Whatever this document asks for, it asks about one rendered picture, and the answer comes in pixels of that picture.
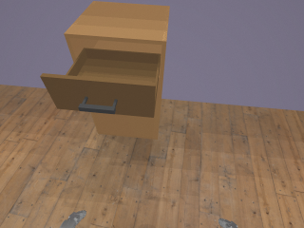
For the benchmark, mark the handle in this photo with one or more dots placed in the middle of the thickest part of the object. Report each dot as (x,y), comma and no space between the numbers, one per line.
(95,108)

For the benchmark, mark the left robot hand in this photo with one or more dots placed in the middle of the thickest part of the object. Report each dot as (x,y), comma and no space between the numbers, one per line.
(73,219)

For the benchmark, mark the right robot hand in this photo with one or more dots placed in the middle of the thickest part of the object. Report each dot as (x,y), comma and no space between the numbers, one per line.
(224,223)

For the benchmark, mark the cabinet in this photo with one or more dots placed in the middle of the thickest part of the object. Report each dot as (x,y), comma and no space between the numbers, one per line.
(123,27)

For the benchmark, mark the drawer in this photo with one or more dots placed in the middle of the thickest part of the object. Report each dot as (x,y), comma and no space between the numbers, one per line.
(106,75)

